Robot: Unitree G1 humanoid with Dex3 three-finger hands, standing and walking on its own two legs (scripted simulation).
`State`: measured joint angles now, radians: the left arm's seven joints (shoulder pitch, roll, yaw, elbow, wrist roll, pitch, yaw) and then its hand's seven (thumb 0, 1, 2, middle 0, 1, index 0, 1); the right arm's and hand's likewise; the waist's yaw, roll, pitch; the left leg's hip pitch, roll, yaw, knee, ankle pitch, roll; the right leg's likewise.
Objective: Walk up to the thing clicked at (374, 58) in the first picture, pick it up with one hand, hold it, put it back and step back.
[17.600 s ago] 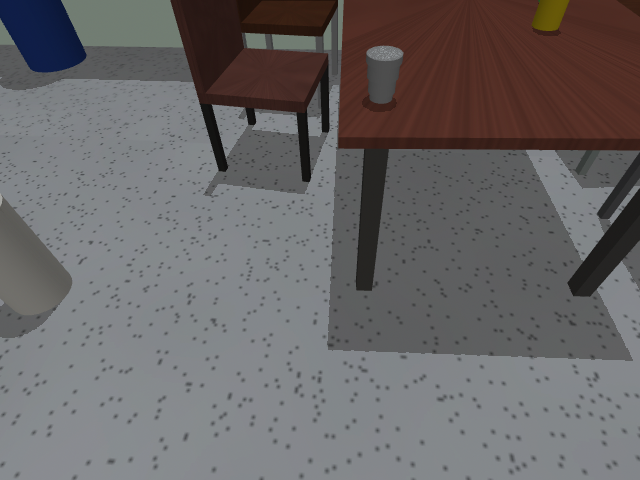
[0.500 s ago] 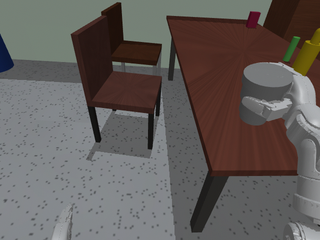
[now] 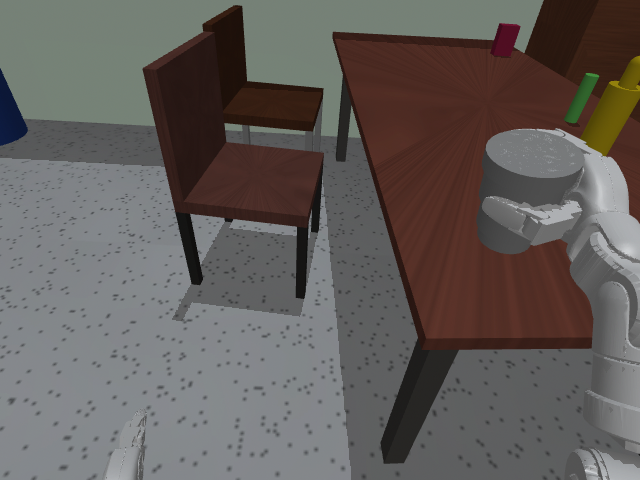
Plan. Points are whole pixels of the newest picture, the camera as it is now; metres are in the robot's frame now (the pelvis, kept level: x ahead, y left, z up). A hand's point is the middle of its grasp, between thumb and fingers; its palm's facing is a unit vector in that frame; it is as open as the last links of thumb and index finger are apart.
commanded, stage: hold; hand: right
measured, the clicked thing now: (517, 198) +0.34 -0.18 +0.25
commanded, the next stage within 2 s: crouch in 0.72 s
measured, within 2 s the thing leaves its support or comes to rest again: neither
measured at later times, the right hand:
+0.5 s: hand (522, 186) +0.33 -0.17 +0.27, palm faces +0.16 +0.99 +0.00, open 11.2 cm
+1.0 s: hand (518, 193) +0.34 -0.18 +0.26, palm faces +0.17 +0.99 +0.01, open 11.2 cm
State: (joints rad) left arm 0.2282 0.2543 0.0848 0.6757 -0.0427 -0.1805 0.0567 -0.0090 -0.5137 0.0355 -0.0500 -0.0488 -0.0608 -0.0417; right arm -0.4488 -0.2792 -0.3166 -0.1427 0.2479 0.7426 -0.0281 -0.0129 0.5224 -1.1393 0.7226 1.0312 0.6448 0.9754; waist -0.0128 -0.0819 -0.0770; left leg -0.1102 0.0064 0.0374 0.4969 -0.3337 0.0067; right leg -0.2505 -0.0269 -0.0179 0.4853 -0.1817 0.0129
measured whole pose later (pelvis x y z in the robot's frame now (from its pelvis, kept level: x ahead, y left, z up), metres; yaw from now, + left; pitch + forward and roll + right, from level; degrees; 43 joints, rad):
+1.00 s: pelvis -0.01 +0.00 +0.00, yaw +0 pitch -4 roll +0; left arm 0.22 0.23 0.05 0.65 -0.04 -0.19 0.05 -0.01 -0.51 0.04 -0.05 -0.04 -0.06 -0.04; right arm -0.49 -0.28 -0.30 -0.05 0.23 0.71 -0.03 -0.01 0.52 -1.14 0.72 1.03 0.65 0.98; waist -0.01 -0.07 -0.07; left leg -0.11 0.00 0.04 0.50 -0.32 0.01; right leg -0.25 -0.03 -0.02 0.48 -0.17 0.01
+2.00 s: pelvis +0.01 -0.02 +0.00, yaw +3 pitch +6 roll +1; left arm 0.24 0.22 0.02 0.59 -0.01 -0.16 0.05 -0.01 -0.53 0.05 -0.05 -0.04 -0.05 -0.04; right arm -0.74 -0.43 -0.37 0.89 0.13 -0.06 0.03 -0.01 0.53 -1.14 0.73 1.02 0.65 0.97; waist 0.07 0.00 -0.07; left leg -0.30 -0.01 -0.01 0.50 -0.31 -0.01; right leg -0.44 -0.05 -0.06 0.53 -0.20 -0.01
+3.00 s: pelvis +0.01 -0.03 -0.02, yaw +4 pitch +14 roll +3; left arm 0.24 0.23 0.01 0.48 0.02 -0.12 0.02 -0.01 -0.54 0.06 -0.06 -0.04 -0.05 -0.05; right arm -0.86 -0.56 -0.45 1.16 0.09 -0.25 0.08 -0.01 0.53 -1.14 0.73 1.03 0.65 0.97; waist 0.15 0.01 -0.10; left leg -0.54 -0.03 -0.01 0.67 -0.38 -0.02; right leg -0.70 -0.08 -0.05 0.74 -0.29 -0.01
